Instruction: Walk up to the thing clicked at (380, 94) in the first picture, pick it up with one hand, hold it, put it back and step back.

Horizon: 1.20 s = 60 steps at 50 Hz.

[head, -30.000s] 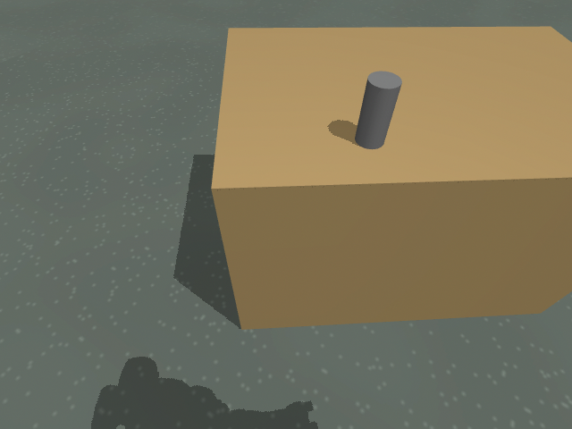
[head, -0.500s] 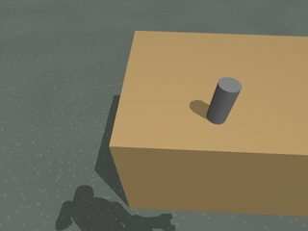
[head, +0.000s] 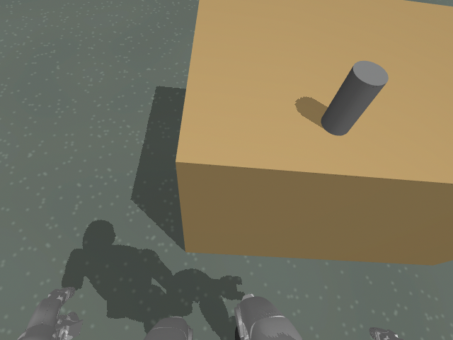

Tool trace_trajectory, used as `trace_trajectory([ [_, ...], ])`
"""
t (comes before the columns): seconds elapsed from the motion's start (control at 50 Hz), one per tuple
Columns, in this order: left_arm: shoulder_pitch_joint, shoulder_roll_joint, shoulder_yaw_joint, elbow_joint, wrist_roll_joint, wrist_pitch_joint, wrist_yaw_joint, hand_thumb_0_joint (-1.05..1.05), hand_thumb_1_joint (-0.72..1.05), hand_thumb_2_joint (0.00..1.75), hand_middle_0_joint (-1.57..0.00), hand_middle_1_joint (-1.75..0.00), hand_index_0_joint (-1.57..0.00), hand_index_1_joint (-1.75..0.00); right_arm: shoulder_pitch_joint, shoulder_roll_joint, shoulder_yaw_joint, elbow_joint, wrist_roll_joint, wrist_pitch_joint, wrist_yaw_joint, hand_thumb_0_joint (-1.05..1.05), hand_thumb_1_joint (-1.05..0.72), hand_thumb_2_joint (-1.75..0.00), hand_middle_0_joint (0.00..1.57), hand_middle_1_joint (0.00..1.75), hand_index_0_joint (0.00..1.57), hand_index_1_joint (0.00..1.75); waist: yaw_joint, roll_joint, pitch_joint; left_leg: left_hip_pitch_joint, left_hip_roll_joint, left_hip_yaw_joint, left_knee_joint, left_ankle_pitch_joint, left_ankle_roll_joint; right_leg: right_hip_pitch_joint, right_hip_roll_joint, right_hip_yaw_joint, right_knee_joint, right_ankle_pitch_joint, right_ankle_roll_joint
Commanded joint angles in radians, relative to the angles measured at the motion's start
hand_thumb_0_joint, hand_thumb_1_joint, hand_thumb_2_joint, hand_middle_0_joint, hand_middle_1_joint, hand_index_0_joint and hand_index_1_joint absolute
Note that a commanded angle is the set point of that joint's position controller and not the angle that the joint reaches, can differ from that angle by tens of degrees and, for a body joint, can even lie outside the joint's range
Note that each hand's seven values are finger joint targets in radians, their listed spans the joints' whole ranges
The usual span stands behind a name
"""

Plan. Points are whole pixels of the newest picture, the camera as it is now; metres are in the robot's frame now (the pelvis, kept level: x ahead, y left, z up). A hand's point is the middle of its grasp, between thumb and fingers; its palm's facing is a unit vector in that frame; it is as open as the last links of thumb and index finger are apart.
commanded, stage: step back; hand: right
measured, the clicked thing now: (350, 101) +0.54 -0.26 +0.06
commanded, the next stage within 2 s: none
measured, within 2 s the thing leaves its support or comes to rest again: neither
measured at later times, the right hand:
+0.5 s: hand out of the picture +0.00 -0.29 -0.15, palm faces +0.03 +0.93 -0.35, open 7.4 cm
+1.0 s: hand out of the picture -0.12 -0.26 -0.12, palm faces -0.04 +0.90 -0.44, open 7.4 cm
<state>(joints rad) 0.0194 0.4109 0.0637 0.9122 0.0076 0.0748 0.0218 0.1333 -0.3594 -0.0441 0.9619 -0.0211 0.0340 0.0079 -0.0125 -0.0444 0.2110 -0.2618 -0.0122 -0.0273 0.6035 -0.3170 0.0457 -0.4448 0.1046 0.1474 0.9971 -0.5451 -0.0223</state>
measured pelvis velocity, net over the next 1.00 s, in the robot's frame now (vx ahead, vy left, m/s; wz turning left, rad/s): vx -0.24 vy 0.00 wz -0.04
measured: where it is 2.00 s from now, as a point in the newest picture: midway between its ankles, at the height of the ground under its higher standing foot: outside the picture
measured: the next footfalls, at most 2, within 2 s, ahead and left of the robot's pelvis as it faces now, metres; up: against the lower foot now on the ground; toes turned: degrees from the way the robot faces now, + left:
right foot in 0.32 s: -0.04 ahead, -0.13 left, +0.00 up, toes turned -1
left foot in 0.70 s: -0.14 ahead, +0.12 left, +0.00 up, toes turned -2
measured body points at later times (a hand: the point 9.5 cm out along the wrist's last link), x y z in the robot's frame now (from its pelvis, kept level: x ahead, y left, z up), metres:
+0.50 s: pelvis -0.10 -0.02 +0.00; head -0.04 -0.04 +0.45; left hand +0.01 +0.29 -0.11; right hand -0.01 -0.34 -0.13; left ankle -0.11 +0.12 -0.66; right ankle -0.08 -0.13 -0.73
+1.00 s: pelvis -0.24 +0.00 +0.00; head -0.17 +0.03 +0.44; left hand -0.15 +0.32 -0.13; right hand -0.12 -0.31 -0.09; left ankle -0.18 +0.12 -0.73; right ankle -0.30 -0.15 -0.67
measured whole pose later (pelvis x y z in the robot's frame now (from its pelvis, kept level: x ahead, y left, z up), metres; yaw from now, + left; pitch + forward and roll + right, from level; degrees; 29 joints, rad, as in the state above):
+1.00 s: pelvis -0.24 +0.00 +0.00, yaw -2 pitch -1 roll -2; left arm 0.17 0.41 0.09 0.82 0.02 0.07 0.00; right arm 0.11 -0.36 -0.04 0.82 -0.02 0.02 -0.01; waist 0.03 -0.04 0.19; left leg -0.33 0.03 -0.02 0.56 -0.21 0.02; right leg -0.35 0.09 0.15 1.02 -0.51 0.03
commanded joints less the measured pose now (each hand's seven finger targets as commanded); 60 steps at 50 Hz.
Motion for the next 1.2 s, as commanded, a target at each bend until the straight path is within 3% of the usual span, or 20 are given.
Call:
trace_trajectory([
  [0.0, 0.115, 0.158, 0.036, -0.063, -0.009, -0.015, 0.010, 0.00, 0.90, 0.90, -0.20, -0.30, -0.20, -0.30, -0.063, -0.267, -0.064, -0.117, -0.011, -0.031, -0.044, 0.00, -0.90, -0.90, 0.20, 0.30, 0.20, 0.30, 0.046, 0.181, -0.251, 0.194, 0.235, -0.178, -0.157, 0.692, 0.153, -0.065, 0.013, 0.059, 0.218, 0.056, 0.005],
  [0.14, 0.084, 0.146, 0.046, -0.119, 0.005, -0.034, 0.005, 0.00, 0.90, 0.90, -0.20, -0.30, -0.20, -0.30, 0.056, -0.261, -0.074, -0.135, 0.002, -0.023, -0.048, 0.00, -0.90, -0.90, 0.20, 0.30, 0.20, 0.30, -0.034, 0.175, -0.271, 0.319, 0.264, -0.188, -0.107, 0.690, 0.193, -0.031, -0.034, -0.014, -0.080, 0.058, 0.055],
  [0.28, 0.237, 0.139, 0.061, -0.065, 0.020, -0.050, -0.007, 0.00, 0.90, 0.90, -0.20, -0.30, -0.20, -0.30, -0.039, -0.283, -0.074, -0.179, 0.013, -0.006, -0.028, 0.00, -0.90, -0.90, 0.20, 0.30, 0.20, 0.30, 0.043, 0.182, -0.311, 0.079, 0.232, -0.163, -0.054, 0.366, 0.112, 0.295, -0.084, -0.117, -0.540, 0.327, -0.013],
  [0.32, 0.218, 0.234, 0.085, -0.091, 0.034, -0.061, -0.007, 0.00, 0.90, 0.90, -0.20, -0.30, -0.20, -0.30, -0.049, -0.222, -0.054, -0.197, 0.027, -0.008, -0.025, 0.00, -0.90, -0.90, 0.20, 0.30, 0.20, 0.30, 0.040, -0.048, -0.273, -0.140, 0.047, -0.085, 0.110, 0.102, 0.002, 0.335, -0.289, 0.193, -0.599, 0.476, -0.122],
  [0.34, 0.155, 0.298, 0.097, -0.112, 0.022, -0.056, -0.013, 0.00, 0.90, 0.90, -0.20, -0.30, -0.20, -0.30, -0.062, -0.199, -0.055, -0.191, 0.027, -0.003, -0.033, 0.00, -0.90, -0.90, 0.20, 0.30, 0.20, 0.30, 0.062, -0.205, -0.210, -0.155, -0.095, -0.013, 0.345, -0.271, -0.038, 0.190, -0.465, 0.345, -0.682, 0.537, -0.278],
  [0.36, 0.099, 0.292, 0.093, -0.151, 0.031, -0.064, -0.011, 0.00, 0.90, 0.90, -0.20, -0.30, -0.20, -0.30, -0.033, -0.226, -0.063, -0.172, 0.020, 0.004, -0.038, 0.00, -0.90, -0.90, 0.20, 0.30, 0.20, 0.30, 0.048, -0.191, -0.162, -0.122, -0.071, -0.095, 0.525, -0.327, -0.049, 0.078, -0.509, 0.410, -0.687, 0.580, -0.316],
  [0.44, 0.029, 0.188, 0.077, -0.179, 0.022, -0.061, 0.000, 0.00, 0.90, 0.90, -0.20, -0.30, -0.20, -0.30, 0.057, -0.219, -0.048, -0.124, 0.032, -0.002, -0.037, 0.00, -0.90, -0.90, 0.20, 0.30, 0.20, 0.30, -0.011, -0.091, -0.168, -0.187, -0.124, -0.143, 0.584, -0.178, -0.056, 0.177, -0.304, 0.081, -0.599, 0.702, -0.168],
  [0.56, 0.149, 0.166, 0.072, -0.198, 0.029, -0.052, 0.008, 0.00, 0.90, 0.90, -0.20, -0.30, -0.20, -0.30, 0.048, -0.205, -0.037, -0.163, 0.020, -0.023, -0.047, 0.00, -0.90, -0.90, 0.20, 0.30, 0.20, 0.30, 0.067, -0.137, -0.283, -0.241, -0.047, -0.068, 0.290, -0.231, -0.079, 0.488, -0.345, 0.088, -0.506, 0.803, -0.207],
  [0.62, 0.130, 0.186, 0.072, -0.212, 0.021, -0.040, 0.007, 0.00, 0.90, 0.90, -0.20, -0.30, -0.20, -0.30, 0.099, -0.206, -0.044, -0.146, 0.008, -0.029, -0.044, 0.00, -0.90, -0.90, 0.20, 0.30, 0.20, 0.30, 0.047, -0.188, -0.329, -0.126, 0.001, -0.033, 0.031, -0.154, -0.055, 0.477, -0.350, 0.082, -0.431, 0.840, -0.185],
  [0.66, 0.097, 0.203, 0.067, -0.221, 0.007, -0.025, -0.002, 0.00, 0.90, 0.90, -0.20, -0.30, -0.20, -0.30, 0.160, -0.205, -0.055, -0.117, 0.001, -0.036, -0.040, 0.00, -0.90, -0.90, 0.20, 0.30, 0.20, 0.30, 0.002, -0.139, -0.336, 0.028, -0.012, 0.022, -0.224, 0.117, -0.041, 0.373, -0.302, 0.027, -0.355, 0.741, -0.130],
  [0.68, 0.102, 0.173, 0.057, -0.233, 0.004, -0.021, -0.006, 0.00, 0.90, 0.90, -0.20, -0.30, -0.20, -0.30, 0.145, -0.238, -0.067, -0.124, -0.009, -0.039, -0.039, 0.00, -0.90, -0.90, 0.20, 0.30, 0.20, 0.30, 0.010, -0.065, -0.327, 0.097, 0.049, -0.078, -0.235, 0.223, -0.017, 0.257, -0.255, 0.010, -0.330, 0.592, -0.079],
  [0.7, 0.105, 0.134, 0.048, -0.244, 0.000, -0.019, -0.009, 0.00, 0.90, 0.90, -0.20, -0.30, -0.20, -0.30, 0.131, -0.324, -0.088, -0.132, -0.027, -0.039, -0.038, 0.00, -0.90, -0.90, 0.20, 0.30, 0.20, 0.30, 0.014, 0.157, -0.321, 0.172, 0.249, -0.343, -0.243, 0.365, 0.056, 0.056, -0.130, -0.065, -0.186, 0.310, -0.023],
  [0.72, 0.036, 0.160, 0.066, -0.250, 0.001, -0.020, 0.001, 0.00, 0.90, 0.90, -0.20, -0.30, -0.20, -0.30, 0.076, -0.405, -0.098, -0.153, -0.019, -0.033, -0.027, 0.00, -0.90, -0.90, 0.20, 0.30, 0.20, 0.30, -0.022, 0.285, -0.261, 0.029, 0.395, -0.485, -0.288, 0.412, 0.208, 0.015, -0.017, -0.075, -0.004, -0.064, 0.007],
  [0.74, 0.015, 0.181, 0.077, -0.242, 0.014, -0.018, 0.009, 0.00, 0.90, 0.90, -0.20, -0.30, -0.20, -0.30, 0.041, -0.413, -0.102, -0.166, -0.021, -0.037, -0.032, 0.00, -0.90, -0.90, 0.20, 0.30, 0.20, 0.30, -0.038, 0.277, -0.216, -0.083, 0.450, -0.558, -0.307, 0.388, 0.279, 0.043, -0.027, 0.033, 0.168, -0.110, 0.014],
  [0.82, 0.167, 0.166, 0.077, -0.166, -0.004, -0.018, -0.003, 0.00, 0.90, 0.90, -0.20, -0.30, -0.20, -0.30, -0.070, -0.262, -0.062, -0.190, -0.018, -0.042, -0.040, 0.00, -0.90, -0.90, 0.20, 0.30, 0.20, 0.30, 0.071, 0.165, -0.180, 0.037, 0.235, -0.186, -0.210, 0.510, 0.148, -0.047, 0.023, 0.057, 0.285, 0.051, 0.007],
  [0.96, 0.148, 0.134, 0.065, -0.180, 0.012, -0.038, -0.006, 0.00, 0.90, 0.90, -0.20, -0.30, -0.20, -0.30, 0.052, -0.267, -0.075, -0.189, -0.009, -0.026, -0.040, 0.00, -0.90, -0.90, 0.20, 0.30, 0.20, 0.30, -0.022, 0.231, -0.272, 0.256, 0.256, -0.183, -0.122, 0.560, 0.203, 0.009, -0.040, -0.042, -0.099, 0.023, 0.068],
  [1.08, 0.336, 0.147, 0.067, -0.075, 0.024, -0.052, -0.014, 0.00, 0.90, 0.90, -0.20, -0.30, -0.20, -0.30, -0.055, -0.296, -0.080, -0.231, 0.006, 0.002, -0.026, 0.00, -0.90, -0.90, 0.20, 0.30, 0.20, 0.30, 0.066, 0.244, -0.350, 0.054, 0.215, -0.151, -0.042, 0.322, 0.099, 0.314, -0.091, -0.127, -0.580, 0.316, -0.007],
  [1.12, 0.275, 0.281, 0.103, -0.112, 0.041, -0.056, -0.019, 0.00, 0.90, 0.90, -0.20, -0.30, -0.20, -0.30, -0.054, -0.202, -0.054, -0.253, 0.016, 0.003, -0.028, 0.00, -0.90, -0.90, 0.20, 0.30, 0.20, 0.30, 0.053, -0.125, -0.243, -0.288, -0.042, -0.060, 0.188, -0.131, -0.027, 0.320, -0.351, 0.297, -0.668, 0.270, -0.116],
  [1.14, 0.170, 0.365, 0.118, -0.153, 0.042, -0.051, -0.018, 0.00, 0.90, 0.90, -0.20, -0.30, -0.20, -0.30, -0.067, -0.221, -0.066, -0.245, 0.009, 0.006, -0.049, 0.00, -0.90, -0.90, 0.20, 0.30, 0.20, 0.30, 0.081, -0.243, -0.191, -0.223, -0.069, -0.088, 0.441, -0.316, -0.055, 0.070, -0.527, 0.419, -0.726, 0.291, -0.278],
  [1.18, 0.076, 0.282, 0.092, -0.193, 0.033, -0.058, -0.013, 0.00, 0.90, 0.90, -0.20, -0.30, -0.20, -0.30, -0.011, -0.273, -0.076, -0.197, 0.015, 0.004, -0.042, 0.00, -0.90, -0.90, 0.20, 0.30, 0.20, 0.30, 0.027, -0.138, -0.125, -0.126, -0.057, -0.159, 0.574, -0.226, -0.046, -0.063, -0.458, 0.294, -0.716, 0.359, -0.244],
])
